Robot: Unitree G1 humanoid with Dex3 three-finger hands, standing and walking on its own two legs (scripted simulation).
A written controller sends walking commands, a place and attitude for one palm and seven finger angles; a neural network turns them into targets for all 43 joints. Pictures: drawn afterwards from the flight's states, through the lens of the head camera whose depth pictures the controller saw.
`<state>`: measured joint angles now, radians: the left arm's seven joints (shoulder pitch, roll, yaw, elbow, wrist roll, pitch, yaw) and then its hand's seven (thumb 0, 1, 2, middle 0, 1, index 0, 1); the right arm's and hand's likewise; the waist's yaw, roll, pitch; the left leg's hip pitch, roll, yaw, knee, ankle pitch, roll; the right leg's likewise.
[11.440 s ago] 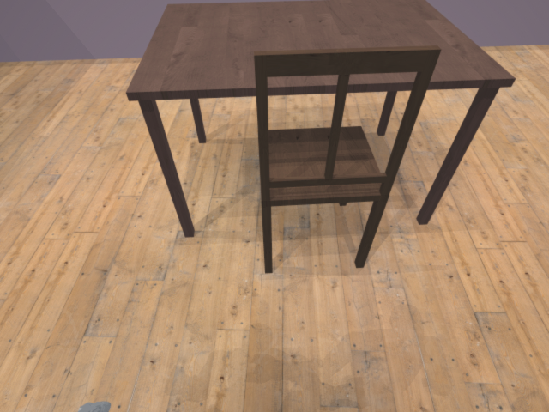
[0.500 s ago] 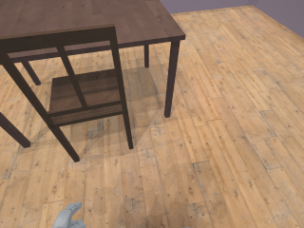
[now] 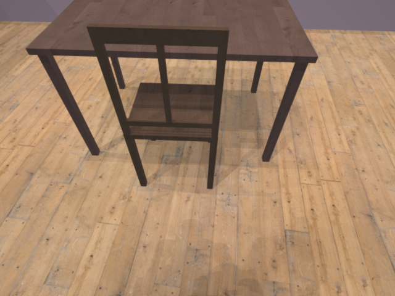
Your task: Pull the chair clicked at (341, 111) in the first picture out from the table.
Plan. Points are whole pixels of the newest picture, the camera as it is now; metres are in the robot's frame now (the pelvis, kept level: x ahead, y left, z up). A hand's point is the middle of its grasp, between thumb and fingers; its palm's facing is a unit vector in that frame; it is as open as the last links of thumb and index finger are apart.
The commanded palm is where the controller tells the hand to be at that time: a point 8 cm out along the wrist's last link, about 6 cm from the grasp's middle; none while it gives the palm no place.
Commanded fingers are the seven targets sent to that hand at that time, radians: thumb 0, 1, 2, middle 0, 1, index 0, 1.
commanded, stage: take the last steps up to it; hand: left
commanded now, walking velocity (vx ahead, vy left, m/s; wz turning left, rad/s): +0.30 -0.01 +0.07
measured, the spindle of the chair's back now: (165, 88) +0.79 +0.20 -0.06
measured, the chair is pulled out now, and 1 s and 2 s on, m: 0.00 0.00 0.00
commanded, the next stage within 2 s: come to a stop and stand still in 0.90 s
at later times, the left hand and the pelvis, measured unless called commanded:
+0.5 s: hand (132, 262) +0.21 +0.19 -0.17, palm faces -0.02 -0.98 -0.19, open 7.4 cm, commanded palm none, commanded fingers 0.00 0.90 0.90 -0.20 -0.30 -0.20 -0.30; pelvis +0.12 +0.01 -0.01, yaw +0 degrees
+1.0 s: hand (150, 247) +0.26 +0.16 -0.18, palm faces +0.13 -0.98 -0.16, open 7.3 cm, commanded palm none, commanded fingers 0.00 0.90 0.90 -0.20 -0.30 -0.20 -0.30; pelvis +0.29 -0.01 +0.00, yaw +1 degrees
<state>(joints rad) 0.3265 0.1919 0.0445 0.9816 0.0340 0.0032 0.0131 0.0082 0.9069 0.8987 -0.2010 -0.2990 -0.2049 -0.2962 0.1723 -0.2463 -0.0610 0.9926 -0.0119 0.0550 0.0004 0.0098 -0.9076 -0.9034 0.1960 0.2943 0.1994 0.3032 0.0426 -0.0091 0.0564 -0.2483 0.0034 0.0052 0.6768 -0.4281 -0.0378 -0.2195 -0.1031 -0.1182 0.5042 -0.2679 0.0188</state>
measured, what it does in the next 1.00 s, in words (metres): walks ahead: left foot, then right foot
